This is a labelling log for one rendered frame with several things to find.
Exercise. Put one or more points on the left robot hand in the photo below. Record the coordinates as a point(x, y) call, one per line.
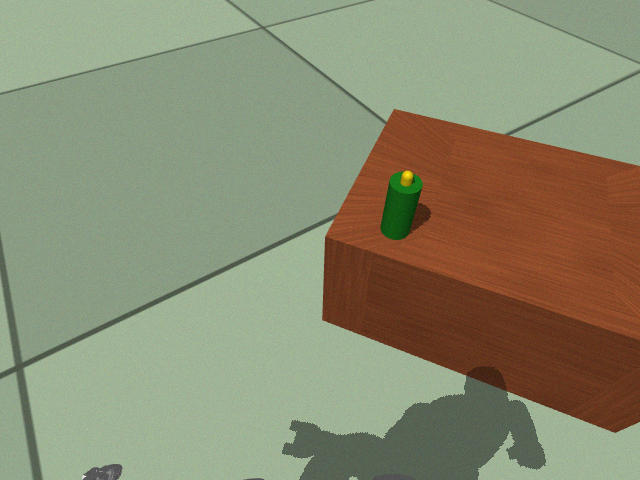
point(107, 472)

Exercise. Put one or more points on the bottle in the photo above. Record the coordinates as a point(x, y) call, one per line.
point(401, 201)

